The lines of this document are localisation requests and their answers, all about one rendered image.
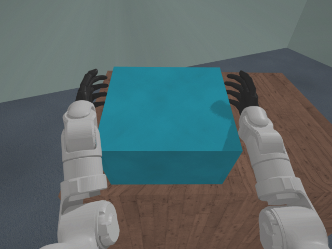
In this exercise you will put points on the robot left hand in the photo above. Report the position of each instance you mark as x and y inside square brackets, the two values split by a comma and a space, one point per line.
[87, 88]

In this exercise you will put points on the carton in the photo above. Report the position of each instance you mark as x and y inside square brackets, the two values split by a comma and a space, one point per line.
[168, 125]

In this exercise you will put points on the left robot forearm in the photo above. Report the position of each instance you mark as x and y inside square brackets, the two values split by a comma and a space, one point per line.
[81, 156]

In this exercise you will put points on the pedestal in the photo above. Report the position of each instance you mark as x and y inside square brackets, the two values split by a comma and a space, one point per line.
[226, 216]

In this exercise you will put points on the robot left upper arm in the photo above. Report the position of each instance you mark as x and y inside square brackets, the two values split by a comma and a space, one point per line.
[91, 225]

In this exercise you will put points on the right robot forearm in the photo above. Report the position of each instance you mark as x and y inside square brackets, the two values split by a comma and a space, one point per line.
[276, 181]

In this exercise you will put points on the robot right hand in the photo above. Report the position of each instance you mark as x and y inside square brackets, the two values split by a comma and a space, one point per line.
[247, 96]

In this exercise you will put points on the robot right upper arm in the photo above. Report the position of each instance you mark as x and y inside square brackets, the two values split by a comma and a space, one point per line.
[291, 227]

